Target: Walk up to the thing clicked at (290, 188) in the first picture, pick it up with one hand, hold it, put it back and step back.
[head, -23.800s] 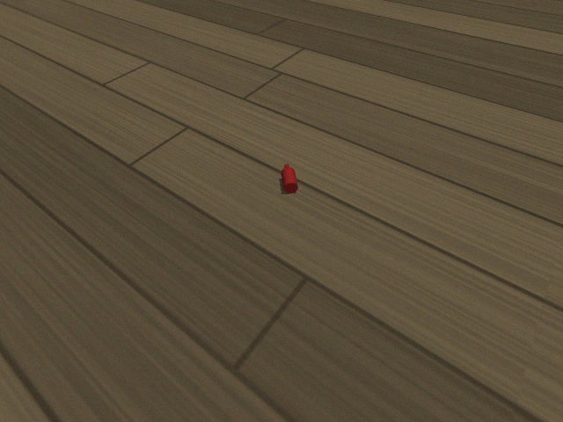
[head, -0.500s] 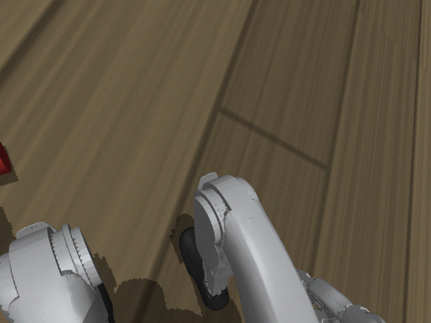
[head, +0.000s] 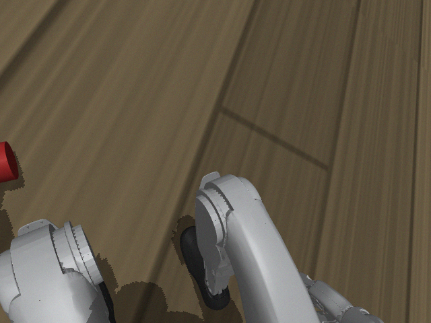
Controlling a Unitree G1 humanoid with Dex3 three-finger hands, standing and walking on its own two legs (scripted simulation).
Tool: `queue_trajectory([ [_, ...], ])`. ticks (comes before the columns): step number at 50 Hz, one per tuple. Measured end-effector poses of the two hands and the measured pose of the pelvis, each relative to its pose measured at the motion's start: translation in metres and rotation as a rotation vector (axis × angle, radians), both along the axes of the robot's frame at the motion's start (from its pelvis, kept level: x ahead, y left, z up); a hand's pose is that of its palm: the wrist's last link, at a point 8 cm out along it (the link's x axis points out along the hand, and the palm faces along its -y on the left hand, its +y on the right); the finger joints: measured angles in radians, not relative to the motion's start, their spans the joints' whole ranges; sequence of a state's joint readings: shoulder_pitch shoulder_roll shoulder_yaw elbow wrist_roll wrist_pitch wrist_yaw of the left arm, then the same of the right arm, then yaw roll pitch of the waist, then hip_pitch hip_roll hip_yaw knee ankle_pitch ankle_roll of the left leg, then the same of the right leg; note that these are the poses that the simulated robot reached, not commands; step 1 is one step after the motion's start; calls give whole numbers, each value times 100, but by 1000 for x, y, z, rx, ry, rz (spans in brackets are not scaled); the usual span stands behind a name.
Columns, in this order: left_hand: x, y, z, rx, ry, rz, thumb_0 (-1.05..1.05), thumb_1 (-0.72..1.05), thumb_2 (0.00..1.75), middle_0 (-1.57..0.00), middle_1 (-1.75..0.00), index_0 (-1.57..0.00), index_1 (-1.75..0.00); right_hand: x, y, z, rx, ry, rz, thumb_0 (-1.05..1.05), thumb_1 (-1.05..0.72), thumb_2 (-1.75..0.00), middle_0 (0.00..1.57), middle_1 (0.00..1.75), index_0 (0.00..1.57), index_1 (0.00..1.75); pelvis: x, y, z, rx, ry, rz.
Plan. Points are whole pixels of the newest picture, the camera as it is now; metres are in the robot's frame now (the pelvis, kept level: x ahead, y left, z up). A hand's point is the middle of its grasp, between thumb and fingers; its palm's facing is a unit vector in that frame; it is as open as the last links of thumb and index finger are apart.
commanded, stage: close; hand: left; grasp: from above
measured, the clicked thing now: out of the picture +0.42 +0.35 -0.26
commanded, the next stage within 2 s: settle in 0.24 s
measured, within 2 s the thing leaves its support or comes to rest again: leaves its support in 0.64 s
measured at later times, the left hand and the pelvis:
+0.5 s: hand out of the picture +0.42 +0.34 -0.23, palm faces -0.43 -0.15 -0.89, open 9.7 cm; pelvis +0.00 +0.00 +0.00, yaw +0 degrees
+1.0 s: hand out of the picture +0.41 +0.35 -0.15, palm faces -0.41 -0.09 -0.91, open 9.6 cm; pelvis +0.00 +0.00 +0.02, yaw +3 degrees
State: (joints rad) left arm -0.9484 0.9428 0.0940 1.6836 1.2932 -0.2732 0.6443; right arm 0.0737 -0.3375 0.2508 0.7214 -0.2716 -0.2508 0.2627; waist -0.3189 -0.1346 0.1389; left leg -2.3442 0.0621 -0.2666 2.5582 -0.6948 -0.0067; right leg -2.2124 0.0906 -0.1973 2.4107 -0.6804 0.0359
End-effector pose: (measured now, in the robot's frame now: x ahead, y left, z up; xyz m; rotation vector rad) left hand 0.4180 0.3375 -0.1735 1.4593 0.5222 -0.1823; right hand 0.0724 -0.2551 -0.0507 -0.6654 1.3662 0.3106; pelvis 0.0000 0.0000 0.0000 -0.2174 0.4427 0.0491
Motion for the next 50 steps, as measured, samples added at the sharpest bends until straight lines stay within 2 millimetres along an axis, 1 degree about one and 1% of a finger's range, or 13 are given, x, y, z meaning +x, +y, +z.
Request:
queue_trajectory([
  [6,2,0,1,5,1,7,-1,4,37,-74,-39,-78,-42,3,0,5,1,-10,7,0,-90,-90,20,30,20,30,1,1,2,-3,7,-1],
  [16,4,1,1,0,6,35,0,5,33,-79,-30,-83,-34,6,3,6,25,-20,15,0,-90,-90,20,30,20,30,2,1,4,-6,11,1],
  [27,6,2,2,-11,12,68,1,4,32,-82,-27,-85,-31,-5,2,1,28,-4,-26,0,-91,-90,20,30,20,30,2,-1,2,0,13,0],
  [31,5,1,5,-10,5,47,1,4,31,-82,-27,-86,-31,-7,2,-1,29,11,-42,0,-91,-90,20,30,20,30,3,-1,2,2,22,2],
  [36,4,-1,20,-12,-37,19,1,4,30,-83,-26,-87,-30,0,2,-4,38,3,-68,0,-91,-90,20,30,20,30,5,-1,5,5,43,7],
  [41,2,3,45,14,-70,17,1,5,29,-83,-26,-87,-29,17,2,-7,54,-47,-97,0,-90,-90,20,30,20,30,6,-1,10,12,67,16],
  [46,0,8,70,51,-55,40,1,5,29,-83,-25,-87,-29,33,2,-11,76,-103,-120,0,-90,-90,20,30,20,30,4,-1,15,24,85,27],
  [50,-2,9,85,60,-17,52,1,5,30,-84,-23,-87,-28,39,3,-11,89,-123,-135,0,-90,-90,20,30,20,30,2,-2,22,36,97,36],
])
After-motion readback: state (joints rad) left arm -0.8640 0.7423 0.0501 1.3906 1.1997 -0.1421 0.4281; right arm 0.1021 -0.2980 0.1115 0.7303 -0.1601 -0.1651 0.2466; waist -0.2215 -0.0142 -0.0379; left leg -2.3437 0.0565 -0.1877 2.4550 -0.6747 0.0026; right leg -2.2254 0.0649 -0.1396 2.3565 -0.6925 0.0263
